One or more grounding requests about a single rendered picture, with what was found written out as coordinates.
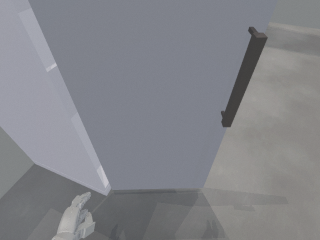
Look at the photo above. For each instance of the fridge door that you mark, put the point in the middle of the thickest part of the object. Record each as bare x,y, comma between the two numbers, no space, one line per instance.
149,79

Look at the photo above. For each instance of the robot left hand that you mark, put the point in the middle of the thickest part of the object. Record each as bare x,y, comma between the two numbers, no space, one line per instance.
72,218

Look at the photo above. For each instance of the handle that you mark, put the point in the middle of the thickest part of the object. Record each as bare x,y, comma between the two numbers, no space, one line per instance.
250,60

